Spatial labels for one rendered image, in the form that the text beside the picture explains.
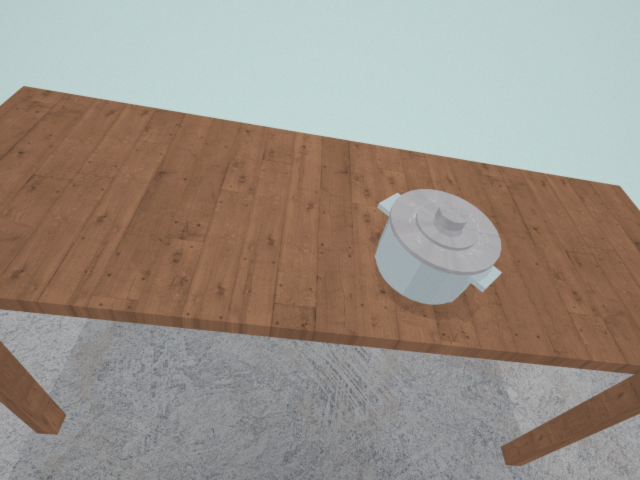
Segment knob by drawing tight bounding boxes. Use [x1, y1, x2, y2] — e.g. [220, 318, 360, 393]
[435, 202, 469, 231]

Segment table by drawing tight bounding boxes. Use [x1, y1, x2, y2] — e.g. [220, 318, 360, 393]
[0, 86, 640, 466]

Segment pot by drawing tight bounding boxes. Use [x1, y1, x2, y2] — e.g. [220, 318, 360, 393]
[375, 193, 502, 305]

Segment lid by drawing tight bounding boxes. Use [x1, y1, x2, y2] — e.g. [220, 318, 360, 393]
[389, 189, 501, 275]

